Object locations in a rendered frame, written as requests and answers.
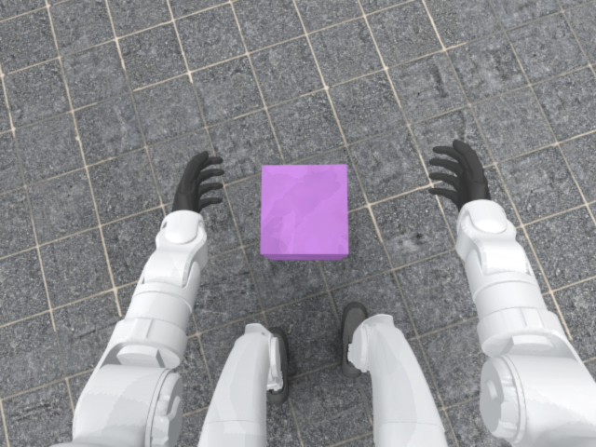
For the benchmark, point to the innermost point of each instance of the right robot forearm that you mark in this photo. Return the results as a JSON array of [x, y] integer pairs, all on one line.
[[513, 316]]

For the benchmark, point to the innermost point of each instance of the robot left upper arm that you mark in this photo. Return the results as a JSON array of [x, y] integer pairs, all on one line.
[[130, 406]]

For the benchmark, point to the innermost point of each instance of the left robot thigh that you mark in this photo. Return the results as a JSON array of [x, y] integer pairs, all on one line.
[[237, 413]]

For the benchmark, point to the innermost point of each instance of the robot right upper arm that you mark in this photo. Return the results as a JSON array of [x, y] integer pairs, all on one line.
[[538, 401]]

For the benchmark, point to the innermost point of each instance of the carton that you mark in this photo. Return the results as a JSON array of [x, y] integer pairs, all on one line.
[[304, 212]]

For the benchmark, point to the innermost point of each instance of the robot right hand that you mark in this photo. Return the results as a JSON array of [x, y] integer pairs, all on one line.
[[470, 183]]

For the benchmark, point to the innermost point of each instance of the robot left hand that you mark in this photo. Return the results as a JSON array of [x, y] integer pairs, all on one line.
[[189, 190]]

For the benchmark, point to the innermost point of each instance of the left robot forearm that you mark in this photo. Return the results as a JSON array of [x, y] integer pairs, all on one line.
[[152, 334]]

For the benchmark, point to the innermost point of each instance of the right robot shin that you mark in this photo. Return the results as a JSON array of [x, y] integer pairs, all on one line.
[[381, 318]]

